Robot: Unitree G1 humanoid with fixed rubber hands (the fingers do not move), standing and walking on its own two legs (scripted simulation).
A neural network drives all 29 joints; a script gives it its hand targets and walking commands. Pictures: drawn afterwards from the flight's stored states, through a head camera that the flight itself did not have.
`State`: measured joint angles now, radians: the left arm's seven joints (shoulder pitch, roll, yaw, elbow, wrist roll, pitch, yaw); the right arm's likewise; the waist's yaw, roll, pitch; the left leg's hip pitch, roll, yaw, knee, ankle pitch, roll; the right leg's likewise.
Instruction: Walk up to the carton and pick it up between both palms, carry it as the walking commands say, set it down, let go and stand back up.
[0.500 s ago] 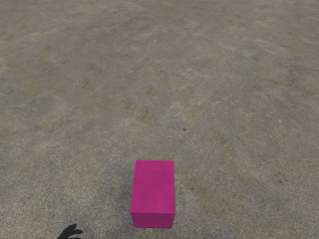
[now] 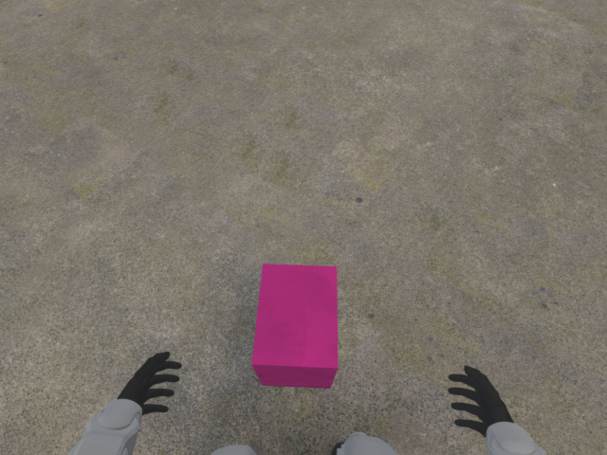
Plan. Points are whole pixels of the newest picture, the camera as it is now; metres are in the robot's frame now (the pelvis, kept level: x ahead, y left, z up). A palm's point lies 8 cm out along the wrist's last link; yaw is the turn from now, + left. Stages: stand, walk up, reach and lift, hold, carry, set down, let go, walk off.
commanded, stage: reach and lift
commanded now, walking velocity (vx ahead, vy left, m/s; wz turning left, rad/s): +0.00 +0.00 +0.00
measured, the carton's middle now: (297, 328) +0.45 +0.03 -0.62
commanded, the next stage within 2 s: none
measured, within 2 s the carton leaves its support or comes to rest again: neither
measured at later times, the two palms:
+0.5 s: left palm (171, 330) +0.29 +0.23 -0.13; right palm (445, 344) +0.29 -0.22 -0.14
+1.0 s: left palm (201, 271) +0.43 +0.21 -0.18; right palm (403, 278) +0.43 -0.18 -0.19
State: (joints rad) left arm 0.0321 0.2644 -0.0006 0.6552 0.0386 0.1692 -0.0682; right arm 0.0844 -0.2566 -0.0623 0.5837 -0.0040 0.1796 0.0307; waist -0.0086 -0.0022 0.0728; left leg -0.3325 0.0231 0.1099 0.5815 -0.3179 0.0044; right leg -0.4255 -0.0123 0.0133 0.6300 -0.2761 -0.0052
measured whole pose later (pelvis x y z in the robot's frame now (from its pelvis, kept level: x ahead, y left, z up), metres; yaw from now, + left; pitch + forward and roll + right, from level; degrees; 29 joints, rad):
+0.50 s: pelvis -0.06 +0.00 -0.05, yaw +2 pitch +20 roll +2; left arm -0.53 0.26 0.08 0.72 0.01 0.19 -0.05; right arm -0.48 -0.24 -0.14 0.67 0.00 0.22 -0.05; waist -0.01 -0.01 0.06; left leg -0.93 0.02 0.10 0.92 -0.35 0.02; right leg -1.00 -0.03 0.01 0.93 -0.28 0.00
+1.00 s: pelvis -0.06 +0.00 -0.08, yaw +3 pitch +40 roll +3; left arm -1.03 0.27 0.19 0.86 -0.02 0.11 -0.01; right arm -0.98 -0.24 -0.28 0.82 0.01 0.11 -0.07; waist -0.01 -0.03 0.01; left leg -1.36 0.02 0.10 0.97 -0.31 0.02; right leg -1.43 -0.04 0.01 0.97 -0.25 0.00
